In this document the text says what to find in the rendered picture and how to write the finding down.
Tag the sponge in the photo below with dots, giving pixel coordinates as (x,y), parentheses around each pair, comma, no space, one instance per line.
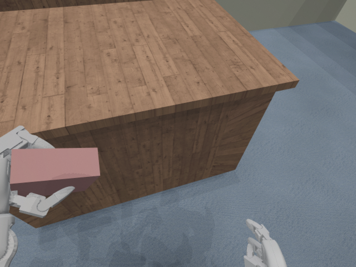
(46,171)

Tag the left robot hand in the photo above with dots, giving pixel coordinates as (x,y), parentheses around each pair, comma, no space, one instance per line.
(32,204)

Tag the left robot forearm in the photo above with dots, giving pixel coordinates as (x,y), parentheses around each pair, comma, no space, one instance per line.
(8,240)

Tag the table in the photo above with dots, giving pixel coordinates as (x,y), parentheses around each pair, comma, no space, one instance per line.
(169,91)

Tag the right robot hand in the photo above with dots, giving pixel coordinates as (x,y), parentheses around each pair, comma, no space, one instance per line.
(267,249)

